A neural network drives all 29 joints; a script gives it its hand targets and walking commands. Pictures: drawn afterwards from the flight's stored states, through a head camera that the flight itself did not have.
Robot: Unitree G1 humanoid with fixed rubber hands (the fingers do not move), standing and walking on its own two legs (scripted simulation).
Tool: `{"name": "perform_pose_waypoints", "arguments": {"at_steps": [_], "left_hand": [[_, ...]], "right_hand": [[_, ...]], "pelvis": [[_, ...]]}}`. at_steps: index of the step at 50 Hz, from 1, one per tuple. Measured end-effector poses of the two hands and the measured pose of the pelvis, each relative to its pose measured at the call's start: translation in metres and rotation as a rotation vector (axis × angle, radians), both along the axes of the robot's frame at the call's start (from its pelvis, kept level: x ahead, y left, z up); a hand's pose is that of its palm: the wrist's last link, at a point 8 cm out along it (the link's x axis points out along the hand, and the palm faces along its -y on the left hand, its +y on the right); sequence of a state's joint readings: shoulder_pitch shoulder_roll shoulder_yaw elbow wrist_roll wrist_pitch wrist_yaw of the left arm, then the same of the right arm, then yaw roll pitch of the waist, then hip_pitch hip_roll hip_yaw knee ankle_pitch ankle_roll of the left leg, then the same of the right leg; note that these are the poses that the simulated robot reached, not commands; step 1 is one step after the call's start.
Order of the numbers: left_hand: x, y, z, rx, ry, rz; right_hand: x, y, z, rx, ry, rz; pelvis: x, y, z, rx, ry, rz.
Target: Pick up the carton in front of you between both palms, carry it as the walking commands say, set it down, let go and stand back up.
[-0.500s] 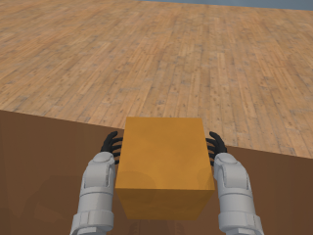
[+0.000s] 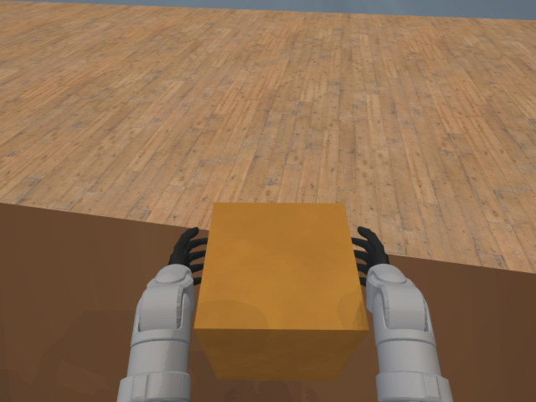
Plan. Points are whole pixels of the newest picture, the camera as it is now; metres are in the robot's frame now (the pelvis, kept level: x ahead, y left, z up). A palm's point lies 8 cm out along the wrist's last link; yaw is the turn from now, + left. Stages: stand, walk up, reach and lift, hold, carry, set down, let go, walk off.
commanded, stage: carry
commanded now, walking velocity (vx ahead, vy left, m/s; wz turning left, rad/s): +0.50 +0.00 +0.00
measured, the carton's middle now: (277, 295) +0.29 +0.01 -0.01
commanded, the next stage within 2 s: none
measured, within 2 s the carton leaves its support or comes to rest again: neither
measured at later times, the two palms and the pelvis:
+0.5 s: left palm (197, 192) +0.44 +0.16 +0.09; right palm (364, 199) +0.43 -0.14 +0.09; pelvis +0.20 +0.01 +0.00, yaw -2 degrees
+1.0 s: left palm (240, 113) +0.75 +0.11 +0.08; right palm (357, 113) +0.77 -0.19 +0.08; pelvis +0.50 -0.06 +0.00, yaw +0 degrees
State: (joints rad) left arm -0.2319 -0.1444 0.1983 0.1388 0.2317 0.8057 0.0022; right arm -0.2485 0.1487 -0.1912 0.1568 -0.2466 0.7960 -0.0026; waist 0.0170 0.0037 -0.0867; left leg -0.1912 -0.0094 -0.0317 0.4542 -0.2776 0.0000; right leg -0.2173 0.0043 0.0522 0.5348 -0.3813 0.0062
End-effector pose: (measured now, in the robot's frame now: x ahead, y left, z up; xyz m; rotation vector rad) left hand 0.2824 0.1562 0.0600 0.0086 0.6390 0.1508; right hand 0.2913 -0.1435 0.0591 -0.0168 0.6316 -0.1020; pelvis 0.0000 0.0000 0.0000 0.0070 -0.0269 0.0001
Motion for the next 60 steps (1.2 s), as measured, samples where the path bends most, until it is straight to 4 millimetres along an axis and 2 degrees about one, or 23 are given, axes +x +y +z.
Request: {"name": "perform_pose_waypoints", "arguments": {"at_steps": [5,8,13,17,19,23,28,34,40,44,48,54,60], "left_hand": [[0.026,-0.020,0.018,-0.015,-0.059,-0.009],[0.041,-0.027,0.028,-0.018,-0.063,-0.012],[0.066,-0.018,0.041,-0.039,-0.057,0.021],[0.090,-0.001,0.039,-0.058,-0.065,0.053],[0.105,0.006,0.032,-0.068,-0.067,0.060],[0.137,0.004,0.027,-0.073,0.019,0.037],[0.193,-0.009,0.035,-0.082,0.043,-0.018],[0.266,-0.026,0.033,-0.086,0.017,-0.017],[0.347,-0.047,0.014,-0.053,-0.014,0.023],[0.389,-0.050,0.006,-0.050,0.057,0.069],[0.439,-0.050,0.016,-0.048,0.055,0.098],[0.541,-0.055,0.036,-0.074,-0.007,0.084],[0.653,-0.052,0.040,-0.089,-0.059,0.045]], "right_hand": [[0.018,-0.020,0.014,0.030,-0.057,-0.039],[0.031,-0.026,0.026,0.038,-0.062,-0.056],[0.063,-0.017,0.042,0.049,-0.055,-0.050],[0.093,-0.001,0.044,0.049,-0.062,-0.035],[0.107,0.006,0.037,0.048,-0.063,-0.037],[0.126,0.004,0.026,0.057,0.023,-0.088],[0.164,-0.009,0.035,0.071,0.044,-0.156],[0.240,-0.026,0.037,0.073,0.017,-0.157],[0.336,-0.047,0.010,0.098,-0.010,-0.112],[0.391,-0.050,0.002,0.090,0.063,-0.066],[0.449,-0.050,0.011,0.087,0.063,-0.037],[0.541,-0.055,0.032,0.094,-0.001,-0.070],[0.642,-0.052,0.039,0.081,-0.057,-0.109]], "pelvis": [[0.023,-0.012,-0.005,-0.011,0.052,0.003],[0.042,-0.017,-0.001,0.003,0.085,0.024],[0.081,-0.012,0.006,0.030,0.123,0.022],[0.122,-0.001,-0.002,0.026,0.123,0.011],[0.143,0.006,-0.012,0.026,0.120,-0.008],[0.180,0.013,-0.006,0.015,0.123,-0.032],[0.232,0.011,0.005,-0.009,0.126,-0.032],[0.308,-0.006,0.002,-0.015,0.115,-0.028],[0.397,-0.035,-0.026,-0.026,0.084,-0.004],[0.436,-0.048,-0.018,-0.012,0.088,0.013],[0.477,-0.054,-0.005,0.000,0.092,0.010],[0.549,-0.054,0.003,0.007,0.102,-0.005],[0.633,-0.042,-0.008,-0.008,0.100,-0.020]]}}
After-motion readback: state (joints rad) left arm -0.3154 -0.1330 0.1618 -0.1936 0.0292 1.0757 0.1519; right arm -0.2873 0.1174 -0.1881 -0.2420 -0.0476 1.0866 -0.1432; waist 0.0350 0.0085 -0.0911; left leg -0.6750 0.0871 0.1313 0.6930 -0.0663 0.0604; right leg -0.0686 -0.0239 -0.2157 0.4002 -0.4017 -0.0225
